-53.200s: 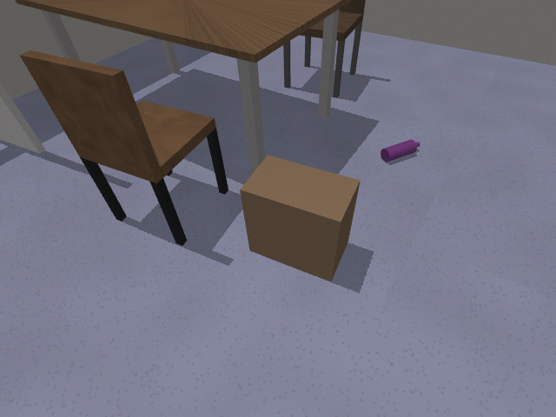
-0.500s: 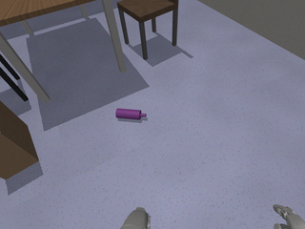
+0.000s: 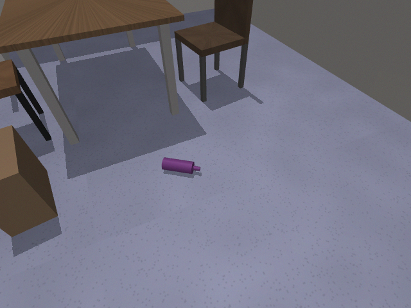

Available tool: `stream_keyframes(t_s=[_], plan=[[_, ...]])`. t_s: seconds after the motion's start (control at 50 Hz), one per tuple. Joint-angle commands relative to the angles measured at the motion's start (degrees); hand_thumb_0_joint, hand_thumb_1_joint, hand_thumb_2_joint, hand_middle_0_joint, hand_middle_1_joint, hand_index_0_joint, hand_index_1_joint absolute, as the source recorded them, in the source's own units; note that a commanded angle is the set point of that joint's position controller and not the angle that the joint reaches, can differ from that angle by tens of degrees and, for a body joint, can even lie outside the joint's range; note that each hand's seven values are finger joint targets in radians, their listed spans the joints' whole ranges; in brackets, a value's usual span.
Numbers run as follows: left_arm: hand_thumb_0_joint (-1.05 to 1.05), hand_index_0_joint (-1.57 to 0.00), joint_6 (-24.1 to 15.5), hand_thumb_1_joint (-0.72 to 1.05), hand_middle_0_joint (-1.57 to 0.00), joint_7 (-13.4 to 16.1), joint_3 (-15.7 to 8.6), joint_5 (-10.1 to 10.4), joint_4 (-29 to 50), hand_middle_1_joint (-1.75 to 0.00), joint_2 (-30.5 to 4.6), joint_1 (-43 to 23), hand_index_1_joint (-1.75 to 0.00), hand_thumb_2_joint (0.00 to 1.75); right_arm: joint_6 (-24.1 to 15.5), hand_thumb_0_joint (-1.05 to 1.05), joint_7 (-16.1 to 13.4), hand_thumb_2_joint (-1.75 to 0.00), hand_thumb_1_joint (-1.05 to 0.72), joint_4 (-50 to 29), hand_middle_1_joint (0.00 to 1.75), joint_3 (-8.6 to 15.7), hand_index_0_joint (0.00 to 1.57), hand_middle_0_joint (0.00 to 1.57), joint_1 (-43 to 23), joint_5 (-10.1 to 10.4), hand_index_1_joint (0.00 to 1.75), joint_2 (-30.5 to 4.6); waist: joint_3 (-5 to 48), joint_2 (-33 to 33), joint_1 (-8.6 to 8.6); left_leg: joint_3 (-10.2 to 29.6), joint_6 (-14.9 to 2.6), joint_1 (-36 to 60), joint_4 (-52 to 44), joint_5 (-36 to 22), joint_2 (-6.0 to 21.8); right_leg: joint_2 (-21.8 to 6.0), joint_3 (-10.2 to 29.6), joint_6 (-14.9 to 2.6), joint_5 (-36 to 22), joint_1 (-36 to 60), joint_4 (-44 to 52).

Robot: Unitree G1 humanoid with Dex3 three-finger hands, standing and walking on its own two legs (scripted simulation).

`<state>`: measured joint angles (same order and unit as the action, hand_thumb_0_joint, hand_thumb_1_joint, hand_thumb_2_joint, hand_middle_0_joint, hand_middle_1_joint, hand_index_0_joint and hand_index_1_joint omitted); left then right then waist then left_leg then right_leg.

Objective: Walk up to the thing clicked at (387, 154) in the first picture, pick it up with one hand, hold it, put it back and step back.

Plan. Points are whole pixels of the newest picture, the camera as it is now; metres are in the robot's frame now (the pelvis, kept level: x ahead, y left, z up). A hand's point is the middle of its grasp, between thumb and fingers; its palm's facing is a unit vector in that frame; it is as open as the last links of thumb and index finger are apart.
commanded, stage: step back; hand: left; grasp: from above
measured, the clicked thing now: (181, 166) +1.09 +0.21 -0.73
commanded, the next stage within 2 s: stand in 0.62 s
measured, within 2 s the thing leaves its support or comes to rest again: neither
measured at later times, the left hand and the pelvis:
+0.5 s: hand out of the picture +0.12 +0.28 -0.16, palm faces +0.04 -0.92 -0.38, open 7.4 cm; pelvis +0.06 +0.01 -0.01, yaw +1 degrees
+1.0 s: hand out of the picture +0.15 +0.26 -0.14, palm faces -0.05 -0.94 -0.34, open 7.4 cm; pelvis +0.06 +0.01 +0.01, yaw +0 degrees
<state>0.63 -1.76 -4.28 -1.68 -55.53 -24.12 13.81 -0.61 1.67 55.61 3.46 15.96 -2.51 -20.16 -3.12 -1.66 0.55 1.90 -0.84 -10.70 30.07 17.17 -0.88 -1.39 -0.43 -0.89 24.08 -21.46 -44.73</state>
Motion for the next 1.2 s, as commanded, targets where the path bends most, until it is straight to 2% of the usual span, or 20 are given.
stream_keyframes(t_s=[0.0,0.04,0.06,0.08,0.1,0.12,0.18,0.22,0.34,0.38,0.42,0.44,0.46,0.48,0.52,0.58,0.62,0.68,1.1,1.18], plan=[[0.0,-0.2,-2.9,0.9,-0.2,0.9,-2.7,0.1,3.9,-0.3,-9.1,-1.4,-0.3,0.9,-0.7,0.0,-1.1,-0.9,-0.9,-5.5,0.3,3.7,0.2,0.2,-6.5,0.2,0.3,-16.3,-0.4,12.6,-1.68,11.1,-7.94,-9.4,-11.0,18.3,11.0,1.2,-2.2,-0.47,-2.8,8.5,11.2],[0.0,-0.2,-3.7,0.9,-0.2,1.7,-3.0,-0.4,1.4,-0.3,-9.3,4.2,-0.3,0.9,0.2,0.0,-1.2,-0.9,-0.9,-5.8,0.3,2.5,0.2,0.2,-6.1,0.6,0.3,-12.5,1.8,5.1,-4.3,6.2,-5.44,-13.6,1.7,14.5,7.0,2.7,-1.6,-0.45,-6.2,18.9,20.4],[0.0,-0.2,-4.2,0.9,-0.2,2.3,-3.9,-1.2,0.9,-0.3,-11.7,6.0,-0.3,0.9,0.1,0.0,-1.2,-0.9,-0.9,-6.3,0.3,1.2,0.2,0.2,-4.4,1.0,0.3,-8.3,2.5,-4.8,-4.69,3.1,-3.25,-19.9,14.5,13.5,2.5,-4.8,12.1,-1.8,0.6,23.5,25.7],[0.0,-0.2,-4.7,0.9,-0.2,2.6,-4.8,-1.5,2.1,-0.3,-16.2,5.7,-0.3,0.9,0.0,0.0,-1.4,-0.9,-0.9,-7.3,0.3,0.8,0.2,0.2,-4.3,0.9,0.3,-7.2,0.7,-10.5,-4.84,2.4,-0.83,-29.1,24.4,16.1,-4.3,-16.8,32.3,-6.26,10.2,23.3,32.4],[0.0,-0.2,-4.6,0.9,-0.2,2.6,-5.0,-1.0,3.6,-0.3,-17.4,1.6,-0.3,0.9,0.1,0.0,-2.1,-0.9,-0.9,-6.3,0.3,2.4,0.2,0.2,-4.3,0.6,0.3,-12.4,-1.9,-4.1,-4.13,6.5,-0.76,-25.9,27.3,16.0,-0.3,-21.9,35.9,-10.62,17.6,14.2,34.1],[0.0,-0.2,-4.7,0.9,-0.2,2.5,-4.9,-0.8,4.4,-0.3,-17.3,-1.2,-0.3,0.9,-0.3,0.0,-2.1,-0.9,-0.9,-5.4,0.3,3.0,0.2,0.2,-3.3,0.7,0.3,-14.4,-4.6,-4.5,-2.96,6.7,-0.83,-25.3,27.8,15.1,2.1,-23.1,35.6,-14.19,15.4,10.9,33.3],[0.0,-0.2,-5.7,0.9,-0.2,2.7,-3.5,0.1,4.7,-0.3,-12.4,-1.4,-0.3,0.9,-0.8,0.0,-1.6,-0.9,-0.9,-3.4,0.3,2.7,0.2,0.2,-2.3,1.2,0.3,-13.0,-2.6,-1.4,-1.95,7.6,-0.24,-21.1,25.5,7.7,2.0,-14.4,18.0,-8.36,-8.7,13.3,28.5],[0.0,-0.2,-5.9,0.9,-0.2,2.9,-3.1,0.2,4.0,-0.3,-12.1,-1.3,-0.3,0.9,-0.5,0.0,-1.4,-0.9,-0.9,-3.2,0.3,2.4,0.2,0.2,-1.6,0.7,0.3,-11.7,0.2,-2.4,-1.96,5.7,0.68,-16.3,23.5,6.0,2.5,-13.8,12.3,-8.77,-23.2,11.4,24.3],[0.0,-0.2,-4.3,0.9,-0.2,3.3,-1.6,1.1,5.0,-0.3,-11.3,-3.6,-0.3,0.9,-0.6,0.0,-1.8,-0.9,-0.9,-3.1,0.3,1.6,0.2,0.2,-5.1,1.1,0.3,-9.2,3.6,-8.0,-1.46,-4.3,0.36,-6.2,4.7,-3.1,1.6,-10.3,2.7,-6.19,-47.9,11.5,13.5],[0.0,-0.2,-3.4,0.9,-0.2,3.4,-1.3,1.3,5.2,-0.3,-11.1,-3.6,-0.3,0.9,-0.8,0.0,-2.2,-0.9,-0.9,-1.8,0.3,1.7,0.2,0.2,-4.4,1.1,0.3,-9.5,5.3,-5.9,-0.76,-4.8,-0.52,-0.7,-2.4,-15.2,1.1,-7.8,1.3,-3.89,-43.9,10.8,8.2],[0.0,-0.2,-3.1,0.9,-0.2,3.4,-0.2,1.8,6.2,-0.3,-8.5,-2.7,-0.3,0.9,-0.9,0.0,-2.9,-0.9,-0.9,-1.7,0.3,2.8,0.2,0.2,-4.1,0.8,0.3,-14.1,9.1,3.3,-0.8,5.1,-4.75,6.0,-0.7,-31.4,9.9,-4.0,0.7,-1.3,-31.3,4.9,2.3],[0.0,-0.2,-2.2,0.9,-0.2,3.7,0.1,2.7,4.8,-0.3,-8.0,-0.5,-0.3,0.9,-0.8,0.0,-2.8,-0.9,-0.9,-2.7,0.3,2.4,0.2,0.2,-8.1,1.5,0.3,-15.7,10.8,7.7,-2.36,13.6,-10.29,1.2,-2.3,-27.2,16.7,0.2,0.1,0.21,-15.1,6.2,-0.6],[0.0,-0.2,-1.5,0.9,-0.2,3.9,-0.2,2.4,3.5,-0.3,-8.5,-1.0,-0.3,0.9,-0.6,0.0,-2.8,-0.9,-0.9,-3.2,0.3,2.5,0.2,0.2,-11.1,1.7,0.3,-16.6,9.5,10.6,-2.23,15.6,-12.87,-5.2,-5.3,-20.6,19.9,0.5,-0.2,-0.22,0.2,10.2,-0.4],[0.0,-0.2,-1.4,0.9,-0.2,3.8,-0.2,2.0,2.8,-0.3,-8.6,-2.2,-0.3,0.9,-0.4,0.0,-2.7,-0.9,-0.9,-2.5,0.3,2.3,0.2,0.2,-12.6,1.4,0.3,-16.1,7.9,10.9,-2.44,14.4,-11.69,-8.3,-6.9,-16.0,19.0,0.4,0.5,-0.73,3.1,12.1,1.3],[0.0,-0.2,-1.7,0.9,-0.2,3.3,0.0,1.5,2.0,-0.3,-8.2,-1.5,-0.3,0.9,-0.1,0.0,-2.7,-0.9,-0.9,-2.4,0.3,1.6,0.2,0.2,-14.1,0.9,0.3,-15.1,7.2,11.3,-2.7,9.5,-8.24,-6.3,-5.9,-11.2,15.1,0.0,0.9,-1.13,-0.1,9.7,7.2],[0.0,-0.2,-2.5,0.9,-0.2,3.4,-0.5,1.1,0.2,-0.3,-9.6,-0.1,-0.3,0.9,-0.3,0.0,-2.6,-0.9,-0.9,-1.9,0.3,0.9,0.2,0.2,-16.3,1.4,0.3,-13.0,8.3,9.4,-3.18,5.6,-4.0,-6.3,-0.7,-16.0,11.7,-2.5,4.2,-1.15,-16.4,13.4,14.1],[0.0,-0.2,-3.2,0.9,-0.2,2.6,0.8,0.8,-0.7,-0.3,-10.5,-4.8,-0.3,0.9,-0.6,0.0,-1.8,-0.9,-0.9,0.1,0.3,0.5,0.2,0.2,-11.5,2.4,0.3,-11.0,7.5,4.4,0.68,2.7,-1.24,-0.4,-2.5,-12.1,6.6,-7.8,9.5,-2.4,-17.0,9.2,19.1],[0.0,-0.2,-3.0,0.9,-0.2,2.3,2.2,1.3,-1.7,-0.3,-7.6,-6.9,-0.3,0.9,-1.2,0.0,-1.5,-0.9,-0.9,1.3,0.3,0.3,0.2,0.2,-15.4,2.1,0.3,-12.2,6.6,4.0,-0.55,4.5,-1.8,3.7,-4.2,-15.7,9.3,-4.5,5.1,-0.3,-15.2,8.8,21.9],[0.0,-0.2,-3.2,0.9,-0.2,2.1,2.1,1.2,-5.1,-0.3,-8.6,-9.6,-0.3,0.9,-1.6,0.0,-1.3,-0.9,-0.9,6.1,0.3,-0.4,0.2,0.2,-14.7,2.1,0.3,-11.4,6.2,2.3,-0.59,1.7,0.25,5.9,-11.7,-16.7,8.8,-6.3,5.1,0.26,-18.8,15.2,29.3],[0.0,-0.2,-2.9,0.9,-0.2,2.1,2.1,1.2,-5.4,-0.3,-8.6,-9.9,-0.3,0.9,-1.4,0.0,-1.4,-0.9,-0.9,6.7,0.3,-0.7,0.2,0.2,-13.8,2.1,0.3,-11.3,3.8,2.0,-0.28,2.2,0.51,4.0,-13.1,-12.6,8.6,-6.0,4.9,0.34,-14.5,13.9,30.0]])
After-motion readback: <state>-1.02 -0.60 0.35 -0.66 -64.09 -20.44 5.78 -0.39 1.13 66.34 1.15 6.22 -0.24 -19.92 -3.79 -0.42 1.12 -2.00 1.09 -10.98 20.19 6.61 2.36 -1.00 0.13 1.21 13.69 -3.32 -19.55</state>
